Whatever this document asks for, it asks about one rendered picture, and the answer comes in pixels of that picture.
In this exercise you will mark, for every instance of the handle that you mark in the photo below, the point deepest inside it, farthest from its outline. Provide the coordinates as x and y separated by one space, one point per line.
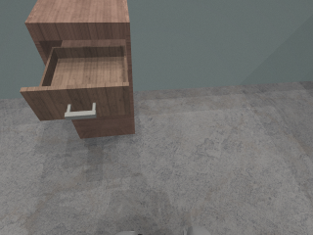
69 115

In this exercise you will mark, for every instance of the drawer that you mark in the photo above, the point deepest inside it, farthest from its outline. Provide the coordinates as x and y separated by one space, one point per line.
80 76

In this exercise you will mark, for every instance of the right robot thigh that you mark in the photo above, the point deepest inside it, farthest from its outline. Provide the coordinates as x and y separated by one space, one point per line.
195 230

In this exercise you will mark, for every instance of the cabinet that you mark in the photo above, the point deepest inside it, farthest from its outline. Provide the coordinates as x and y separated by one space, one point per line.
74 23

